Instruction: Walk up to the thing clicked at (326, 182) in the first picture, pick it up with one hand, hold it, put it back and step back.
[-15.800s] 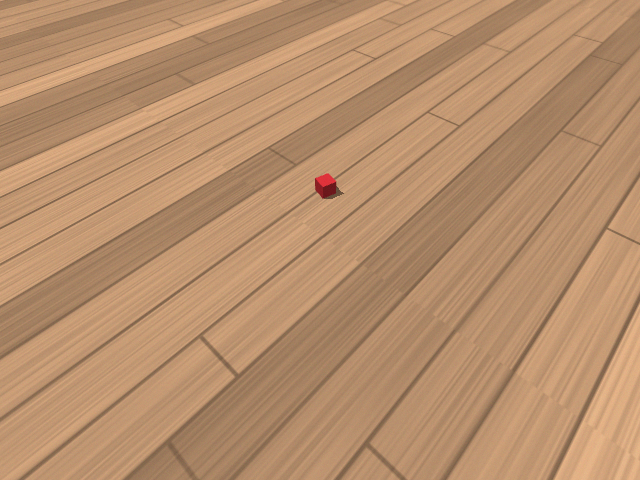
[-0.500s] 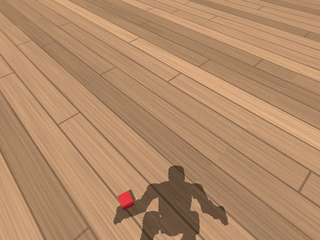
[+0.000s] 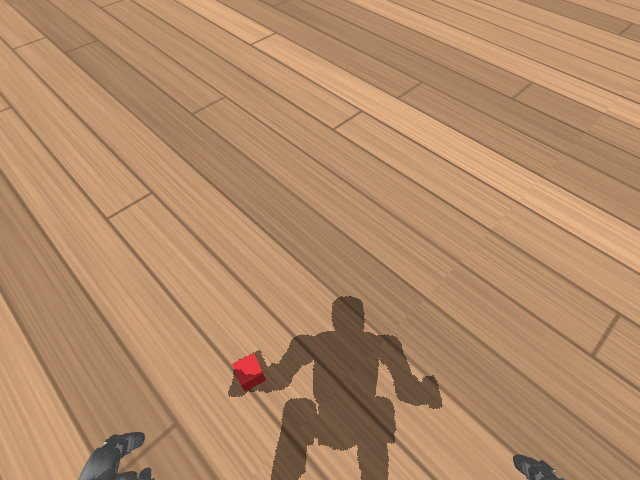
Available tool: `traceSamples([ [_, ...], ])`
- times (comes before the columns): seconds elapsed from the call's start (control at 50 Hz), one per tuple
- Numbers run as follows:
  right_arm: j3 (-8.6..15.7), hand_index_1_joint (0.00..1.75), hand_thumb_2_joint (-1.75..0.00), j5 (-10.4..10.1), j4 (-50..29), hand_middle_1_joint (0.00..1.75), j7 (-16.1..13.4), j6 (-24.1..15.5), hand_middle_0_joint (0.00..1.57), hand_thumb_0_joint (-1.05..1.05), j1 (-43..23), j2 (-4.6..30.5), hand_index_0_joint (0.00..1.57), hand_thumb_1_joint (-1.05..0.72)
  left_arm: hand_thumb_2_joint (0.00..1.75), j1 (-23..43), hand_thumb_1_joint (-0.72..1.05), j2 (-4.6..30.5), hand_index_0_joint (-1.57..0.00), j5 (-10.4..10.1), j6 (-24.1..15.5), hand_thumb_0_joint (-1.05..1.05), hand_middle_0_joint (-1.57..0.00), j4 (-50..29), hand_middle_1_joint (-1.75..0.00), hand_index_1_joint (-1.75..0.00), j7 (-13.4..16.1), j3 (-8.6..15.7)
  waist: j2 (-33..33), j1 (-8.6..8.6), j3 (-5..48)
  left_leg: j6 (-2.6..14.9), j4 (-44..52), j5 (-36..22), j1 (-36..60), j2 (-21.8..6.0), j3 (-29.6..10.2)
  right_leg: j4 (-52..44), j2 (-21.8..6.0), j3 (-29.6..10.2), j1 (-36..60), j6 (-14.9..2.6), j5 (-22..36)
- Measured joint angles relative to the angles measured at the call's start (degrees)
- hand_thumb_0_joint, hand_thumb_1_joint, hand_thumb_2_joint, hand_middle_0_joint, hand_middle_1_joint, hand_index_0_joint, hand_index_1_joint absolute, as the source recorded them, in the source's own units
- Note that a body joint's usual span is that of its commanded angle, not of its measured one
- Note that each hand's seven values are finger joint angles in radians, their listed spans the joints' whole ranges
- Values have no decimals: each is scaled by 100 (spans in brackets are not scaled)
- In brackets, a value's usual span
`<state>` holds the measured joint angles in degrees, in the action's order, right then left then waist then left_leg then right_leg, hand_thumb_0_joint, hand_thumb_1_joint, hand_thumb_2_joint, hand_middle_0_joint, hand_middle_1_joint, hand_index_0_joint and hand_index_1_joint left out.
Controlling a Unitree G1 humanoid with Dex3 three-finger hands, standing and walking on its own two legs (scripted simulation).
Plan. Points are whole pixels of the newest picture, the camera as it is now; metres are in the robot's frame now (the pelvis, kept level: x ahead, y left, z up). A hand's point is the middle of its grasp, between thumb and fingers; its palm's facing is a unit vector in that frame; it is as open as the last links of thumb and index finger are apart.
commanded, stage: rise first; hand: left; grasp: from above
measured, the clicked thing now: (249, 372) +0.47 +0.23 -0.74
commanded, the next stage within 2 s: none
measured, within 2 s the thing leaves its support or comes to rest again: neither
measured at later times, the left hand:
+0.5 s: hand out of the picture +0.15 +0.26 -0.21, palm faces -0.14 -0.88 -0.45, open 14.0 cm
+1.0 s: hand (162, 469) +0.18 +0.29 -0.31, palm faces -0.32 -0.66 -0.68, open 14.1 cm
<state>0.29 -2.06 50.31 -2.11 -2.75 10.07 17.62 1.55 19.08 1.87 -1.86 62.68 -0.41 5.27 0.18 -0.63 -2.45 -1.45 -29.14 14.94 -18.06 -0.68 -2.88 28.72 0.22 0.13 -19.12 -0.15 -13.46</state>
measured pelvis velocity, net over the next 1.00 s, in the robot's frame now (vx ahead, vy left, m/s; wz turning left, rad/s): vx -0.02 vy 0.01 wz -0.01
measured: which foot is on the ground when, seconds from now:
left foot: down 0.00-1.00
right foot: down 0.00-1.00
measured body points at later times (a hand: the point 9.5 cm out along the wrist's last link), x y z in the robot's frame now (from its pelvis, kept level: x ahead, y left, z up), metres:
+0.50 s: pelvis +0.00 +0.02 -0.06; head +0.08 +0.03 +0.38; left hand +0.15 +0.31 -0.18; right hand +0.15 -0.24 -0.15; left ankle +0.00 +0.14 -0.74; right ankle +0.01 -0.12 -0.74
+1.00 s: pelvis -0.02 +0.01 -0.16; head +0.12 +0.02 +0.27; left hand +0.19 +0.32 -0.27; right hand +0.16 -0.24 -0.25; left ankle +0.00 +0.14 -0.74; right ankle +0.01 -0.12 -0.74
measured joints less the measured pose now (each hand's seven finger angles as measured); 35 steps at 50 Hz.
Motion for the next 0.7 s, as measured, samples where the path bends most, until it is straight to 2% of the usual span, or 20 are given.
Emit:
traceSamples([
  [0.04, 54, 30, -92, 48, -259, 30, 24, -18, 20, 1, 61, -140, 20, -98, 89, 121, 60, 25, -20, 181, 52, 1, -19, -155, -60, -59, -42, 183, -41, -21, 94, -6, -339, 142, -366, -10, 34, 335, 18, -36, -381, -5, -123],
  [0.08, 85, 30, -93, 62, -480, 30, 44, -21, 20, 1, 148, -246, 20, -100, 90, 103, 48, 16, -19, 323, 168, 1, -18, -437, -70, -69, -27, 266, -47, -35, 152, 2, -576, 263, -569, -18, 65, 557, 32, -68, -591, -1, -220],
  [0.24, 75, 30, -93, 50, -1121, 30, 106, -28, 20, 1, 393, -369, 20, -102, 94, -341, -9, -164, -16, 671, 1088, 1, -15, -1320, -96, -95, 149, 210, 58, -137, 499, 66, -1343, 680, -1194, -1, 95, 1219, 30, -100, -1182, 65, -571],
  [0.34, 130, 30, -92, 87, -1412, 30, 131, -192, 20, 1, 410, -353, 20, -101, 97, -672, -37, -251, -13, 872, 1274, 1, -13, -1957, -103, -102, 227, 231, 34, -102, 661, 90, -2125, 1043, -1858, 17, 78, 1947, 28, -87, -1820, 96, -907],
  [0.48, 156, 30, -92, 128, -1708, 30, 104, -322, 20, 1, 276, -364, 20, -98, 100, -1216, -53, -261, -11, 1107, 1484, 0, -11, -3003, -106, -106, 288, 141, 6, -92, 767, 115, -2945, 1400, -2583, 31, 35, 2692, 29, -49, -2502, 130, -1232],
  [0.7, 51, 30, -91, 159, -2041, 30, 48, -486, 20, 1, 148, -464, 20, -96, 98, -1769, -58, -265, -10, 1316, 1856, 0, -10, -4125, -108, -107, 445, 28, 51, -92, 948, 114, -3812, 1734, -3518, 42, -37, 3515, 37, 19, -3405, 136, -1555],
])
